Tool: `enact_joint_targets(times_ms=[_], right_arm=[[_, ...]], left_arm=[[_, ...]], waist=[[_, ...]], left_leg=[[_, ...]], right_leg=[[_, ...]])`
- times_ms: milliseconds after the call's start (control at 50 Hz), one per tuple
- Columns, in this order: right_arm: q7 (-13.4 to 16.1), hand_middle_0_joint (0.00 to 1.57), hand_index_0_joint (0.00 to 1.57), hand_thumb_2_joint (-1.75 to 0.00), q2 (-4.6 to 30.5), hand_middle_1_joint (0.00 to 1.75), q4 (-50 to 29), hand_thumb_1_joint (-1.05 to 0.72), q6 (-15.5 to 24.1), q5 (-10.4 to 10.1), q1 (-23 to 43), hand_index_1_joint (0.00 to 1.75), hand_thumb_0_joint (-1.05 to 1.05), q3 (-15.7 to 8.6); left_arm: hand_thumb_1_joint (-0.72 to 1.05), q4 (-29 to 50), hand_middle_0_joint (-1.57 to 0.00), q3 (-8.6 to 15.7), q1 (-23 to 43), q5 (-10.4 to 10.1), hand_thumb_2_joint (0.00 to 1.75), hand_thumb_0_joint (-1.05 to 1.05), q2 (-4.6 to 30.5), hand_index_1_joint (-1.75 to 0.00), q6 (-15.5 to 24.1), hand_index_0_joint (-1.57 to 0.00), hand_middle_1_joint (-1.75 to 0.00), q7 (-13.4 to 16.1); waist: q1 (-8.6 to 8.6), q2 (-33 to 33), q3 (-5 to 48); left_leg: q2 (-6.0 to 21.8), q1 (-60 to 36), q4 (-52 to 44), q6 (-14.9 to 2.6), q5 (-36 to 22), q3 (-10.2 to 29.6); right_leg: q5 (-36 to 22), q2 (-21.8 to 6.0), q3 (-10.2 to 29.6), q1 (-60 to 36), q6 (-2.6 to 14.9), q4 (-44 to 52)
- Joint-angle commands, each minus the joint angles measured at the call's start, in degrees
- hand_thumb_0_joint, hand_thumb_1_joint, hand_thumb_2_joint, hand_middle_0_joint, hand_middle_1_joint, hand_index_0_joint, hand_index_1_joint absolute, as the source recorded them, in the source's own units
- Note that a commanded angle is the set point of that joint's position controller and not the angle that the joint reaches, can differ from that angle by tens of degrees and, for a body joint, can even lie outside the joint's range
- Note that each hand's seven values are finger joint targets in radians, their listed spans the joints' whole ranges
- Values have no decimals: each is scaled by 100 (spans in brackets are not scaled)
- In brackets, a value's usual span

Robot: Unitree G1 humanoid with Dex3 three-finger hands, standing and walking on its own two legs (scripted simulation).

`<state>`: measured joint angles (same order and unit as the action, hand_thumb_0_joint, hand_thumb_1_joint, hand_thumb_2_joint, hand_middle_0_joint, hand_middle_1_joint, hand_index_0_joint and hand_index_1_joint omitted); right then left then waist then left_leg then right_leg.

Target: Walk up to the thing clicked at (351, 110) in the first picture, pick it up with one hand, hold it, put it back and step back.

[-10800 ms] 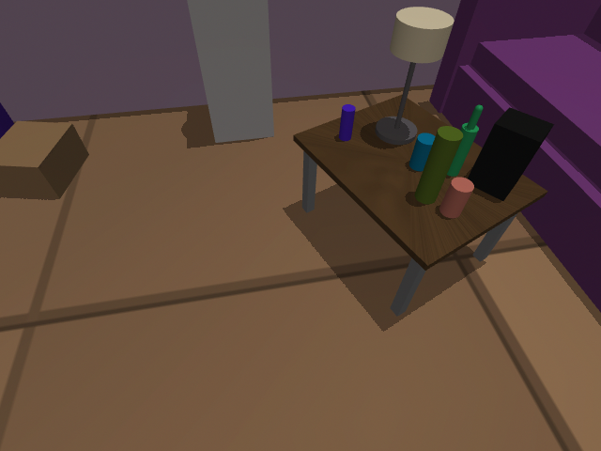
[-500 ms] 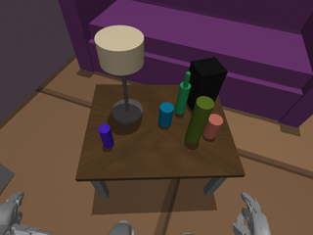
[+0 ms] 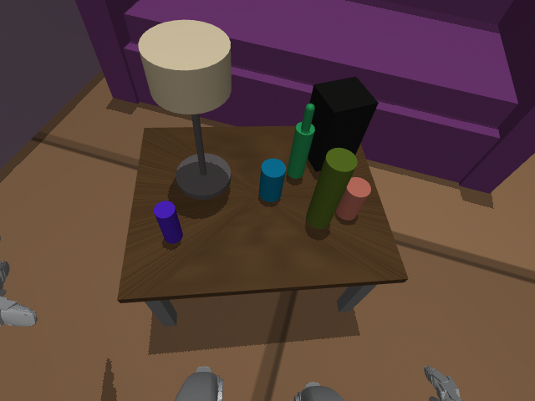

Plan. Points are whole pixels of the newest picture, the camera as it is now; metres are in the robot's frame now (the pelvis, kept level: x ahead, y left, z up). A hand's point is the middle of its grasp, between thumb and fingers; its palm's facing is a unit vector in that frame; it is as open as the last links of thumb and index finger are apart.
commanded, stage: go down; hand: left
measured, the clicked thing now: (169, 223) +0.52 +0.22 -0.25
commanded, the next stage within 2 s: none
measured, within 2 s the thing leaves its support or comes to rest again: neither
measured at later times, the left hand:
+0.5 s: hand (1, 238) +0.34 +0.38 +0.02, palm faces +0.25 -0.96 -0.11, open 17.2 cm
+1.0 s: hand out of the picture +0.36 +0.40 +0.03, palm faces +0.27 -0.96 -0.07, open 17.0 cm
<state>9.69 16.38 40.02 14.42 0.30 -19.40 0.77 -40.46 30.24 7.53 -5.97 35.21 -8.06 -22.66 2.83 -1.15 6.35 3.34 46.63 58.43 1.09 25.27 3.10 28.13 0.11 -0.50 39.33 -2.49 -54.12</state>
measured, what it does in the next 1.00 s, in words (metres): stands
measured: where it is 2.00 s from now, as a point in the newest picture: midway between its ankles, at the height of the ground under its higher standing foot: outside the picture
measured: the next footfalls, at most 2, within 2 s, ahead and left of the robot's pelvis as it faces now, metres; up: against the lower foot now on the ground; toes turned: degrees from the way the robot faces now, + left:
none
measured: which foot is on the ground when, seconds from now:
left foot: down 0.00-1.00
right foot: down 0.00-1.00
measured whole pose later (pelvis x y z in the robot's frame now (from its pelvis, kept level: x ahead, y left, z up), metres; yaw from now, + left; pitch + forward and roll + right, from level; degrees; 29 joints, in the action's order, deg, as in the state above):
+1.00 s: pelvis -0.01 +0.00 -0.02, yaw +0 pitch +19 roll -5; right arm 8.8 16.9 40.8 8.7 2.1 -18.2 3.5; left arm -62.7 39.8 30.6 -6.0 47.2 9.6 -30.8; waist 4.1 0.5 5.4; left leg 3.7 56.6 63.1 1.2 25.9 4.6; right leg 28.7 0.8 -1.5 48.5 -2.5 -58.1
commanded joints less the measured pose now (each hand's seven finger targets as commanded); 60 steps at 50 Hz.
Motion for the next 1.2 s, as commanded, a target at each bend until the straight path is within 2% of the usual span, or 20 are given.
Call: enact_joint_targets(times_ms=[0,20,80,120,200,280,420,460,560,740,780,800,860,900,920,960,980,1040,1080,1180], right_arm=[[35,20,20,-91,976,30,-631,-90,151,-12,-137,30,0,-431],[34,20,20,-90,986,30,-600,-90,140,-9,-153,30,0,-437],[53,20,20,-90,980,30,-544,-90,85,2,-192,30,0,-440],[84,20,20,-90,977,30,-463,-90,34,13,-301,30,0,-429],[111,20,20,-90,978,30,-260,-90,-11,44,-345,30,0,-357],[90,20,20,-90,1055,30,-318,-89,-33,72,-342,30,0,-304],[14,20,20,-90,1132,30,-413,-88,-119,109,-399,30,0,-187],[16,20,20,-90,1188,30,-514,-88,-143,102,-348,30,0,-160],[20,20,20,-90,1255,30,-489,-89,-263,125,-461,30,0,-164],[22,20,20,-91,1229,30,-282,-91,-401,128,-663,30,0,-188],[34,20,20,-90,1270,30,-413,-90,-411,118,-572,30,0,-210],[25,20,20,-90,1235,30,-324,-90,-417,109,-655,30,0,-203],[23,20,20,-90,1222,30,-254,-90,-433,125,-662,30,0,-209],[28,20,20,-90,1260,30,-276,-90,-427,127,-652,30,0,-223],[34,20,20,-90,1219,30,-222,-90,-448,140,-677,30,0,-194],[39,20,20,-90,1233,30,-230,-90,-446,162,-656,30,0,-188],[34,20,20,-90,1211,30,-207,-90,-459,155,-654,30,0,-166],[35,20,20,-90,1202,30,-239,-90,-473,192,-621,30,0,-166],[17,20,20,-90,1183,30,-220,-90,-483,190,-648,30,0,-139],[2,20,20,-90,1222,30,-278,-90,-503,192,-595,30,0,-113]], left_arm=[[-55,866,-4,586,796,-65,10,0,1819,-4,641,-2,-1,-20],[-54,1351,-5,695,1170,-51,10,0,2092,-4,757,-2,-1,36],[-49,1092,-4,633,1278,11,11,0,2041,-3,904,-1,-1,87],[-47,1393,-4,822,1821,32,11,0,2429,-3,1037,-1,0,128],[-41,441,-3,750,2561,10,9,0,2367,0,1238,-1,0,1],[-46,-448,-4,752,2920,39,7,0,2675,-1,1487,-2,0,-282],[-43,-1196,-4,941,3377,-47,6,0,3114,-1,1818,-3,0,-596],[-42,-1139,-4,1231,3501,-71,7,0,3535,-2,1922,-3,-1,-583],[-33,-1074,-4,1426,3534,-83,8,0,3760,0,2055,-1,0,-631],[-35,-1203,-4,1276,3382,-130,8,0,3520,-1,2060,-2,0,-760],[-38,-1052,-4,1434,3423,-129,7,0,3699,-1,2076,-2,0,-730],[-38,-1134,-4,1252,3447,-131,6,0,3494,0,2068,-2,0,-754],[-37,-1038,-4,1260,3556,-191,6,0,3453,0,2114,-2,0,-795],[-41,-941,-4,1355,3778,-190,5,0,3623,0,2148,-2,0,-774],[-40,-1086,-4,1229,3785,-182,5,0,3504,0,2143,-2,0,-801],[-42,-926,-4,1388,4005,-162,5,0,3759,0,2192,-2,0,-781],[-42,-1368,-4,1192,3797,-164,5,0,3447,0,2167,-2,0,-812],[-42,-1035,-4,1357,4128,-102,5,0,3784,0,2250,-2,0,-771],[-42,-1307,-4,1186,4096,-100,5,0,3589,-1,2228,-2,0,-794],[-43,-1435,-4,1227,4052,-155,5,0,3610,-1,2217,-3,0,-854]], waist=[[-254,-756,1617],[-306,-920,1477],[-186,-905,1486],[-171,-978,1647],[110,-806,1187],[72,-792,1004],[61,-740,1675],[-20,-722,1781],[-76,-885,2306],[-48,-1045,2111],[-51,-1074,2171],[8,-1044,2040],[-2,-1100,2107],[40,-1047,2180],[105,-1060,2138],[77,-1030,2178],[117,-965,2068],[75,-1080,2089],[141,-1043,2025],[115,-1153,2078]], left_leg=[[-94,-1789,-831,-123,-2241,-35],[-90,-1754,-911,-104,-1966,-39],[-67,-1850,-953,-93,-1828,-21],[-92,-1905,-907,-128,-1776,-56],[-107,-1578,-882,-182,-1195,-91],[-139,-1024,-865,-163,-426,-92],[-121,-1018,-598,-169,-731,-107],[-134,-871,-554,-172,-746,-113],[-111,-1324,-407,-184,-1502,-94],[-68,-1442,-337,-150,-2025,-22],[-52,-1548,-333,-147,-2130,-6],[-65,-1493,-354,-148,-2010,-9],[-33,-1642,-329,-129,-2186,40],[-33,-1688,-310,-142,-2215,62],[-46,-1620,-261,-157,-2172,27],[-55,-1567,-252,-182,-2136,33],[-64,-1511,-263,-179,-2052,20],[-74,-1400,-269,-186,-1779,6],[-81,-1298,-284,-185,-1599,2],[-44,-1363,-268,-145,-1684,70]], right_leg=[[-1722,191,-331,-158,327,528],[-1517,185,-316,-36,347,522],[-1426,186,-300,-8,336,541],[-1480,155,-250,-51,336,584],[-1141,152,-174,248,316,674],[-602,125,-145,478,336,640],[-765,127,-142,472,315,514],[-757,123,-121,374,310,498],[-1316,146,-191,415,335,339],[-1591,182,-283,690,363,260],[-1642,183,-302,704,357,254],[-1572,186,-303,729,369,274],[-1610,198,-331,805,353,240],[-1613,187,-326,816,348,234],[-1666,184,-300,793,338,267],[-1661,160,-281,747,333,254],[-1617,170,-272,770,339,259],[-1452,162,-258,813,347,267],[-1357,164,-253,798,355,266],[-1302,182,-308,980,365,181]])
